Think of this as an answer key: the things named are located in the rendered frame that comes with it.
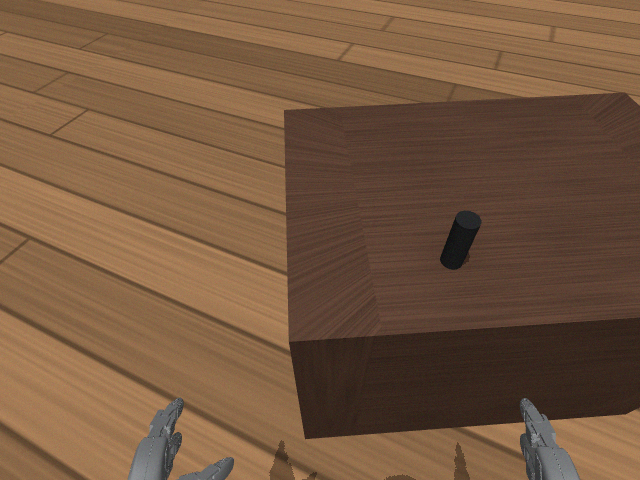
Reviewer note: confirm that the can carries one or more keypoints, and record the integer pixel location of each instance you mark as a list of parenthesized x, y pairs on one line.
[(460, 239)]

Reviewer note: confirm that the left robot hand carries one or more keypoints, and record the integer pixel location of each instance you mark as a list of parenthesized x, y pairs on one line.
[(153, 459)]

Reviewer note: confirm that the right robot hand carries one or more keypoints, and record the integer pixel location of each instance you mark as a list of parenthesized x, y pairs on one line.
[(545, 460)]

